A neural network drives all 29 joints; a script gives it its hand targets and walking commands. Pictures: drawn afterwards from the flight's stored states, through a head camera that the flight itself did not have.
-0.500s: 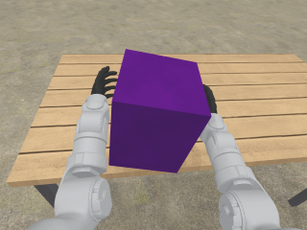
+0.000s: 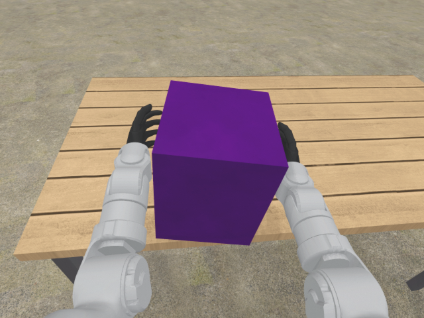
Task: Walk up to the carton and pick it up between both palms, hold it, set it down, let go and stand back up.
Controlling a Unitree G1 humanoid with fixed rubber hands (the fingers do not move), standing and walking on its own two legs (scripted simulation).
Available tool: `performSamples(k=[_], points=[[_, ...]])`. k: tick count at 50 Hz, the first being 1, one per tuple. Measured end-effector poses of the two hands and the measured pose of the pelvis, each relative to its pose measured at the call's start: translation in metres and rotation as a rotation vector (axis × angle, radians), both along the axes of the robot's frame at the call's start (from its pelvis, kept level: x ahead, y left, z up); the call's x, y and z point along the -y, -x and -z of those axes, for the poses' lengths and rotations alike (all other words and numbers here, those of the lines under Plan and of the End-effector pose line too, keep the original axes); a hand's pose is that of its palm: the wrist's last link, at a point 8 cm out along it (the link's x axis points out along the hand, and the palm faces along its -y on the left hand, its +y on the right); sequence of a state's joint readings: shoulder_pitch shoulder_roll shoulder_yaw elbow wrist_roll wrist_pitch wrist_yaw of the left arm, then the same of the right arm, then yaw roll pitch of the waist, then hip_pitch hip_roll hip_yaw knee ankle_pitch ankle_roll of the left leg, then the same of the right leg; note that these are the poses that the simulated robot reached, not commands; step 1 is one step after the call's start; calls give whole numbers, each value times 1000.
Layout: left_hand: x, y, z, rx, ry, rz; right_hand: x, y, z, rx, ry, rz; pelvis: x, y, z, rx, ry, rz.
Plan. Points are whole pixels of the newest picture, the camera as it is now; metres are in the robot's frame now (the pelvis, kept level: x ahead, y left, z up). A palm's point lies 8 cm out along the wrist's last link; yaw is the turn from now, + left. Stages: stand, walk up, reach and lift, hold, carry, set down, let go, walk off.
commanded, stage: set down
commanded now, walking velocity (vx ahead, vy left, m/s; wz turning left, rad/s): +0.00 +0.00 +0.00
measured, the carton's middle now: (211, 166) +0.39 +0.02 +0.09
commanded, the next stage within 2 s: none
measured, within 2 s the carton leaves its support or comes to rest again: rests again in 0.56 s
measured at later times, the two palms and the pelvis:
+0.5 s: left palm (141, 153) +0.39 +0.16 +0.12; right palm (287, 171) +0.37 -0.13 +0.10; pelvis -0.01 +0.00 +0.00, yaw -1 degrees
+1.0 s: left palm (135, 160) +0.38 +0.18 +0.11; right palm (282, 171) +0.37 -0.12 +0.10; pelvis -0.01 +0.00 +0.00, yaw -1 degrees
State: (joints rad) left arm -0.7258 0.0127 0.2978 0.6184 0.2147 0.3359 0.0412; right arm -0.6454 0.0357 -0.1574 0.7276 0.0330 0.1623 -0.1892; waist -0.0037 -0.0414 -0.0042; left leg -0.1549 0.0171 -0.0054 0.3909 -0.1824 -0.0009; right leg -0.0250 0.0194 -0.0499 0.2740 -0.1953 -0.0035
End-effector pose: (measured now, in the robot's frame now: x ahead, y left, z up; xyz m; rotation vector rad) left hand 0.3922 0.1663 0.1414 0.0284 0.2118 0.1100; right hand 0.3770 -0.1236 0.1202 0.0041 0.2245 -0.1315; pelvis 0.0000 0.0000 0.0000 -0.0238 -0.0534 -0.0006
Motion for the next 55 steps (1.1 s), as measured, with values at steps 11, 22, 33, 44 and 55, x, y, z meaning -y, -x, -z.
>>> performSamples(k=[11,22,33,44,55], points=[[6,2,16,-12,15,11,5,6,18,-7,-12,17,1,3,-1,-21,-5,10],[4,5,18,-3,16,9,4,7,18,11,8,7,2,6,-2,-25,-9,12],[-2,6,24,-7,23,8,-1,7,20,33,11,5,1,7,-2,-22,-11,13],[-9,8,32,-14,20,5,-7,5,21,54,6,-2,-3,7,-2,-18,-11,15],[-10,7,32,-18,5,11,-5,2,21,38,17,-28,-5,13,-1,-32,-10,30]])
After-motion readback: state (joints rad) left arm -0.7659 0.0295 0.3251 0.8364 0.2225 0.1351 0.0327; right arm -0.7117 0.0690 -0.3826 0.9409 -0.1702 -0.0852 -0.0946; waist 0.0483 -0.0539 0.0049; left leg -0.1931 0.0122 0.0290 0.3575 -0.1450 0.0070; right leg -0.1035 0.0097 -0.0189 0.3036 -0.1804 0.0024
